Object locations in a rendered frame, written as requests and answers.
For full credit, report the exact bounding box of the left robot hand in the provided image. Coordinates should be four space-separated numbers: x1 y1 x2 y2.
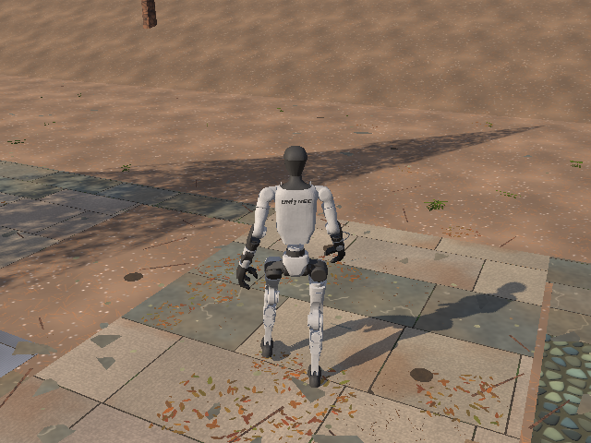
236 265 258 290

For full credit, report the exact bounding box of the left robot foot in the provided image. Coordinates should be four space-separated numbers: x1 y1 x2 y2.
260 337 273 358

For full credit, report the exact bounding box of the robot right forearm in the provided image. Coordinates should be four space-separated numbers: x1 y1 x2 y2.
330 221 344 251

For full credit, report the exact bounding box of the robot left upper arm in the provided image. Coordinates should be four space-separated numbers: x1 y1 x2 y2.
252 186 277 239

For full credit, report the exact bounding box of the robot left forearm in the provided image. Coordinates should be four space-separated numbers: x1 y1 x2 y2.
239 224 260 269

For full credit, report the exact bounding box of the robot right upper arm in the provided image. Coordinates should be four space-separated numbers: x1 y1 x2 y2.
315 186 340 235

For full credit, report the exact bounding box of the robot torso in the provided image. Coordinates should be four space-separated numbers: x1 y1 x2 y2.
274 181 318 277

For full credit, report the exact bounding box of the right robot hand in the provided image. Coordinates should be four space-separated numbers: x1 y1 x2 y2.
324 246 345 263

